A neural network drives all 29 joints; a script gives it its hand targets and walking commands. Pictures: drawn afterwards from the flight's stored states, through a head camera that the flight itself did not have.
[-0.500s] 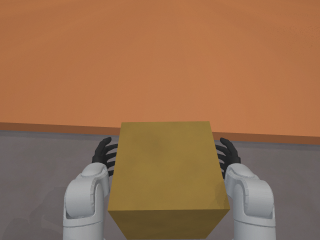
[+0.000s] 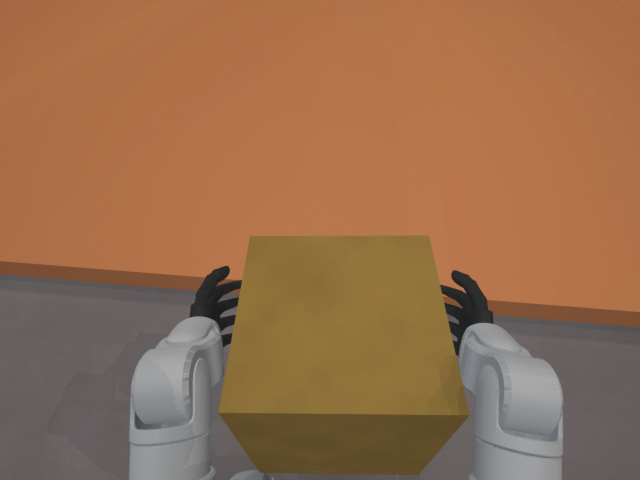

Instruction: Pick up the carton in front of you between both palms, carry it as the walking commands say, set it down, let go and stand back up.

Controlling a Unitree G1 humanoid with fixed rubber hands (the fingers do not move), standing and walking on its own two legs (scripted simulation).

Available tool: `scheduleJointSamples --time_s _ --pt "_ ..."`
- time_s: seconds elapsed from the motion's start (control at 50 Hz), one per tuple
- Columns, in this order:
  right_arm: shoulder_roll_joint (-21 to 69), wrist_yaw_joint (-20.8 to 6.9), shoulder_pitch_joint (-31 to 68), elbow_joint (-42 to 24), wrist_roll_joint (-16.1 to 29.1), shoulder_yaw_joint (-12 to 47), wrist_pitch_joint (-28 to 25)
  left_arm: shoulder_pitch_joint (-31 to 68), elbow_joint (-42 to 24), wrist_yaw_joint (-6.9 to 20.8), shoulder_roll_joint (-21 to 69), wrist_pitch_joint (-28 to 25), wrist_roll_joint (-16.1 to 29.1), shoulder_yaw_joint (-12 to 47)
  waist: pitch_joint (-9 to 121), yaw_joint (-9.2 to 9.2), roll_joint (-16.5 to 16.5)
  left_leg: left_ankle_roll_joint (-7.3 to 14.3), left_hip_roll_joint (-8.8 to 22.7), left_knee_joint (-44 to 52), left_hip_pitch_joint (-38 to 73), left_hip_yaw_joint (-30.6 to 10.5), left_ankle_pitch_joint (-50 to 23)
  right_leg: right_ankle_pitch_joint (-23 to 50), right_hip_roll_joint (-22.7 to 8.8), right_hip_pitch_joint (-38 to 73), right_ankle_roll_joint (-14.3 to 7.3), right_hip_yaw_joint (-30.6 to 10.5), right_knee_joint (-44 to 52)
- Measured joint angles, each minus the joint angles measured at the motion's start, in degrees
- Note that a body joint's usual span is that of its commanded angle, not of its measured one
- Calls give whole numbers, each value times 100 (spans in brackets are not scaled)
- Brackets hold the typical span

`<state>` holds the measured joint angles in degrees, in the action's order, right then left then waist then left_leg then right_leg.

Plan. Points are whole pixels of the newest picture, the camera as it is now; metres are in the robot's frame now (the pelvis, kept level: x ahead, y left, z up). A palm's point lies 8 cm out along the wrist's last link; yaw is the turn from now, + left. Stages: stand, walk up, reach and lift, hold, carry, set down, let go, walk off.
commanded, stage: carry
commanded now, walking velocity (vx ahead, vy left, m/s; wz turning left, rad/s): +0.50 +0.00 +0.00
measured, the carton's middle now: (338, 362) +0.27 +0.00 +0.00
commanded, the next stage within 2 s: none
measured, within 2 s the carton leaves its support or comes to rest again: neither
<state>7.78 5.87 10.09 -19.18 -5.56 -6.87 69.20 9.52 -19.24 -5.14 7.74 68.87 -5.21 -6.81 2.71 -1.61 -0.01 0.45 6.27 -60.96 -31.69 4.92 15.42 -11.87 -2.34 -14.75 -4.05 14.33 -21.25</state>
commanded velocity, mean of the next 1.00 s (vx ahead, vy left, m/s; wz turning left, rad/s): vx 0.50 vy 0.00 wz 0.00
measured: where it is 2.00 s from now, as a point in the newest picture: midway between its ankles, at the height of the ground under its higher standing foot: (336, 183)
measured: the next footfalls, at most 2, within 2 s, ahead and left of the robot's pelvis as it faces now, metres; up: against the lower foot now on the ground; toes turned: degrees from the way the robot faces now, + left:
left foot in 0.26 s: +0.38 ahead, +0.11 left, +0.00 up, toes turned +10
right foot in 0.74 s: +0.67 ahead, -0.08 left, +0.00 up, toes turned -10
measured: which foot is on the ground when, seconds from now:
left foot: up 0.00-0.24, down 0.26-0.76, up 0.78-1.00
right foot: down 0.00-0.26, up 0.28-0.72, down 0.74-1.00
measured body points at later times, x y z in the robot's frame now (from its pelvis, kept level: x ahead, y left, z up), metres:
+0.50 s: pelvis +0.33 +0.04 +0.00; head +0.37 +0.06 +0.45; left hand +0.68 +0.16 +0.12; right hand +0.65 -0.14 +0.13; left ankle +0.34 +0.11 -0.75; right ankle +0.32 -0.10 -0.67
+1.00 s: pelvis +0.65 -0.01 -0.01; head +0.75 -0.03 +0.43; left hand +1.06 +0.14 +0.11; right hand +1.07 -0.16 +0.11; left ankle +0.66 +0.11 -0.59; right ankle +0.63 -0.07 -0.75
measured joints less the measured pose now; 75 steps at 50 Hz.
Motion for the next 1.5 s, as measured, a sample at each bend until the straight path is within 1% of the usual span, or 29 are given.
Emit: scheduleJointSamples --time_s 0.12,0.24,0.26,0.28,0.3,0.32,0.36,0.4,0.5,0.58,0.66,0.72,0.76,0.78,0.82,0.86,0.96,1.08,1.12,1.16,1.2,1.22,1.24,1.28,1.3,1.34,1.38,1.42,1.5 --pt "-14 -7 -98 -304 -33 116 -105 -38 -242 8 -6 -110 84 11 110 7 7 -50 -36 1805 -426 254 -738 -320 11 1015 194 -119 667" --pt "3 -1 49 -833 12 24 144 174 -701 7 22 144 55 49 151 98 25 138 -267 3224 76 733 -1288 -1204 -38 1955 536 -224 511" --pt "19 1 156 -884 25 -13 203 244 -792 5 32 205 42 18 143 115 39 200 -334 3375 294 825 -1218 -1491 -98 1979 584 -278 123" --pt "40 5 268 -853 31 -28 211 342 -829 4 2 260 42 -32 117 177 182 395 -424 3186 347 908 -1150 -1770 -281 1833 586 -335 -544" --pt "62 9 410 -782 20 -51 232 444 -831 -2 -28 319 53 -94 71 226 254 504 -446 2903 339 959 -916 -1709 -378 1474 540 -515 -1527" --pt "93 23 549 -707 19 -90 274 544 -817 -7 -65 388 63 -151 15 260 248 553 -425 2751 373 979 -688 -1603 -327 999 494 -786 -2577" --pt "119 67 754 -641 24 -167 386 762 -754 -11 -106 528 84 -240 -113 282 182 498 -391 2861 605 987 -494 -1380 -155 58 346 -1102 -4162" --pt "93 99 909 -629 33 -251 469 1002 -671 -37 -83 621 82 -296 -201 283 147 473 -413 3177 905 984 -461 -1017 -135 -714 237 -1145 -4713" --pt "-154 99 1539 -304 129 -452 530 1713 -273 -88 -188 670 42 -346 -251 345 99 431 -486 3835 1628 872 -328 -398 -271 -1937 231 -1075 -4049" --pt "-449 114 2256 432 199 -498 577 2383 370 -135 -435 742 20 -400 -163 371 101 330 -538 4085 2148 783 -42 116 -334 -2365 243 -989 -2940" --pt "-685 119 2930 1253 224 -512 651 2993 1101 -143 -673 838 65 -524 -102 339 90 154 -548 4050 2642 716 454 649 -221 -2300 133 -785 -1821" --pt "-881 122 3390 1811 254 -534 719 3475 1722 -148 -817 851 114 -594 -110 228 0 -3 -435 3465 2862 649 1102 808 20 -1865 7 -544 -1182" --pt "-1064 121 3682 2143 316 -573 731 3821 2170 -160 -861 779 125 -615 -167 67 -87 46 -269 2095 2535 484 1455 420 153 -1587 -233 -423 -1207" --pt "-1136 122 3803 2303 348 -605 709 3932 2343 -173 -863 715 131 -623 -247 -22 -177 81 -267 1136 2163 187 1460 175 205 -1633 -283 -393 -1501" --pt "-1167 125 3900 2503 350 -702 720 4016 2571 -209 -835 673 149 -654 -411 -126 -194 183 -455 -664 1307 -266 1226 -58 234 -1523 -263 -392 -1618" --pt "-1089 130 3937 2517 274 -800 772 3972 2541 -238 -807 705 183 -714 -581 -180 -139 260 -558 -1731 516 -395 924 -92 246 -1284 -201 -428 -1405" --pt "-798 154 3942 1943 89 -1011 740 3813 1869 -326 -617 643 207 -965 -903 -213 -49 321 -460 -2349 -1115 -330 665 -341 234 -675 -173 -527 -919" --pt "-555 153 3621 1046 70 -1076 573 3537 1077 -324 -362 415 209 -1059 -876 -338 -101 512 -261 -3419 -2831 -97 1406 -956 228 244 17 -724 -614" --pt "-490 153 3543 960 37 -1034 540 3460 988 -324 -392 411 263 -1054 -809 -335 -71 566 -220 -2594 -3010 79 1293 -1079 169 730 160 -796 -269" --pt "-476 152 3521 1058 6 -972 517 3433 1047 -323 -433 430 293 -1081 -704 -254 -24 654 -339 -1080 -2731 303 777 -1076 75 1172 190 -819 55" --pt "-481 151 3542 1362 -11 -853 453 3369 1164 -314 -517 468 305 -1122 -650 -16 -28 685 -603 398 -1954 477 -11 -962 -32 1277 152 -825 -485" --pt "-478 152 3559 1509 -26 -797 393 3385 1249 -291 -596 478 308 -1121 -714 161 98 689 -716 548 -1686 576 -367 -719 -190 1061 127 -907 -1338" --pt "-501 153 3606 1649 -37 -736 334 3428 1354 -264 -670 462 313 -1124 -778 312 160 717 -772 478 -1542 627 -308 -617 -124 571 172 -1269 -2725" --pt "-572 201 3603 1828 20 -630 275 3466 1514 -220 -732 446 272 -1086 -894 558 161 776 -869 559 -1170 613 21 -608 290 -432 134 -1874 -5362" --pt "-610 217 3550 1839 84 -608 285 3457 1527 -216 -699 473 227 -1081 -935 648 140 785 -916 736 -930 590 123 -637 418 -843 92 -1971 -6205" --pt "-673 251 3462 1780 235 -616 330 3436 1441 -216 -572 550 100 -1104 -997 757 41 722 -945 1232 -424 538 155 -728 486 -1565 18 -1929 -6977" --pt "-714 285 3463 1721 370 -651 343 3448 1305 -214 -478 604 -5 -1137 -1028 820 -86 749 -921 1740 62 486 149 -945 441 -2165 -11 -1760 -6940" --pt "-746 303 3525 1685 450 -694 334 3511 1214 -210 -441 625 -68 -1149 -1000 854 -170 748 -876 2217 513 427 145 -1120 353 -2595 7 -1563 -6334" --pt "-822 306 3808 1785 498 -814 363 3741 1266 -203 -501 660 -119 -1105 -709 860 -151 678 -840 2913 1230 288 235 -628 178 -3072 50 -1316 -4725"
